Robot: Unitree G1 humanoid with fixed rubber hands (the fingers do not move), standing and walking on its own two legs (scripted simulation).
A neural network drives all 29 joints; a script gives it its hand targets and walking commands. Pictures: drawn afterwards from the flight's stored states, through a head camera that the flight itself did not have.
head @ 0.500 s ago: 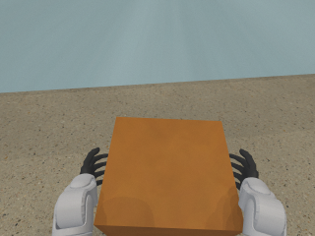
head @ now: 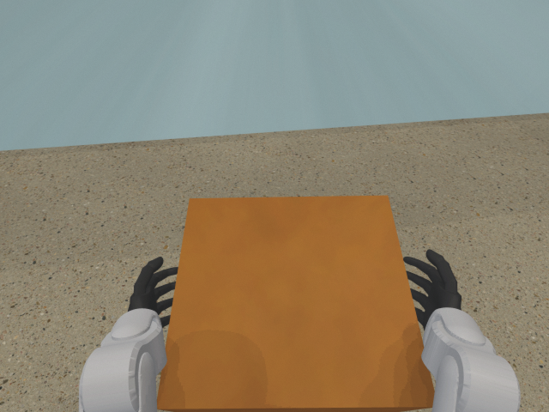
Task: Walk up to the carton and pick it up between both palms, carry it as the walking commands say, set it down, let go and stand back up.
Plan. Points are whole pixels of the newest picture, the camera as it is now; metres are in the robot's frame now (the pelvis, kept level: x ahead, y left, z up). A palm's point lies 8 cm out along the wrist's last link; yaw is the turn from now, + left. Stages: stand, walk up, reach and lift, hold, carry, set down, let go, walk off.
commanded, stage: carry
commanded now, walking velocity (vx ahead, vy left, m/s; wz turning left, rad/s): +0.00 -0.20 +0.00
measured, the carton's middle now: (289, 309) +0.29 -0.01 +0.02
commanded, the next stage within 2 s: none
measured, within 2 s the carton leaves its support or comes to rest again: neither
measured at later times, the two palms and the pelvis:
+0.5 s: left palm (110, 266) +0.29 +0.23 +0.11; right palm (362, 213) +0.39 -0.12 +0.13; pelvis +0.11 +0.00 +0.02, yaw +16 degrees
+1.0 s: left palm (84, 184) +0.46 +0.34 +0.11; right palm (268, 122) +0.65 +0.03 +0.13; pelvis +0.35 +0.07 +0.02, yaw +30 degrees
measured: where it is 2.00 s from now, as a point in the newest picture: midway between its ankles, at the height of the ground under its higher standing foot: (187, 314)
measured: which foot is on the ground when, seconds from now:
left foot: down 0.00-0.00, up 0.02-0.28, down 0.30-0.62, up 0.64-1.00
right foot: down 0.00-0.32, up 0.34-0.58, down 0.60-1.00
